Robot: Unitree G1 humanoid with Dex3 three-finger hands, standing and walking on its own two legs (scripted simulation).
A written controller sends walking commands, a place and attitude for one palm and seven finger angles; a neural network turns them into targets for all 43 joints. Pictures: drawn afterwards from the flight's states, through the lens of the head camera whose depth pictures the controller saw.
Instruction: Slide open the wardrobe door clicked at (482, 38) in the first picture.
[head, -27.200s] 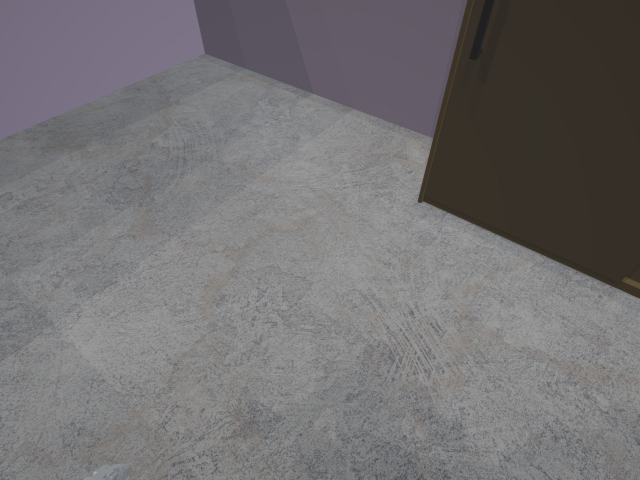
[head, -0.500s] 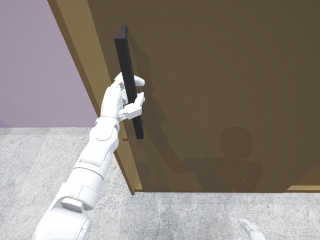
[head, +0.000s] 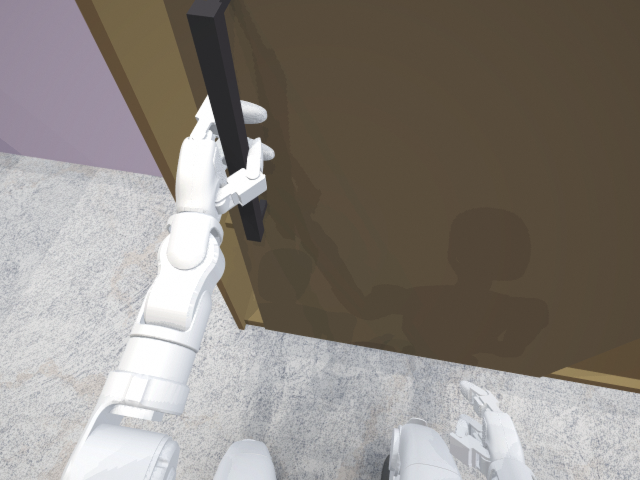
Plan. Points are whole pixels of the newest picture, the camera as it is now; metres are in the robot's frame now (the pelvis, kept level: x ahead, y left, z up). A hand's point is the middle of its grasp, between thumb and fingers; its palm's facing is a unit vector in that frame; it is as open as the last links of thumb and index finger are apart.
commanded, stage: step sideways, sliding the door along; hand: left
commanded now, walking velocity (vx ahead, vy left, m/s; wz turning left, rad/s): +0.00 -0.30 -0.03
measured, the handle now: (243, 144) +0.44 +0.17 +0.12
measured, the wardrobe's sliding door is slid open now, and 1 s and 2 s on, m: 0.07 0.33 0.66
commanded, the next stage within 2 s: none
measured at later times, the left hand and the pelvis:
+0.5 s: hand (331, 179) +0.40 +0.06 +0.13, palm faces +0.44 -0.89 -0.06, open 6.2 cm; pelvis +0.06 -0.18 -0.01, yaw +4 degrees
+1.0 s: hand (503, 209) +0.39 -0.12 +0.13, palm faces +0.30 -0.95 -0.01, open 5.8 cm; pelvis +0.09 -0.30 +0.01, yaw +3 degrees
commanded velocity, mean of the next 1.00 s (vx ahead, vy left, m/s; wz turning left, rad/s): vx -0.23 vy -0.28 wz -0.15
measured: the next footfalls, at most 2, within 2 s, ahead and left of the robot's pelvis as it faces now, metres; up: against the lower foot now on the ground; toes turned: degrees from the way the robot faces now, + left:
right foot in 0.12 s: +0.12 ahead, -0.25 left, +0.00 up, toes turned -3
left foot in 0.26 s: +0.06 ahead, +0.07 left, +0.00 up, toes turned +10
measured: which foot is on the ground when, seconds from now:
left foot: down 0.00-0.14, up 0.16-0.24, down 0.26-0.54, up 0.56-0.72, down 0.74-1.00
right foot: up 0.00-0.10, down 0.12-0.26, up 0.28-0.50, down 0.52-0.74, up 0.76-1.00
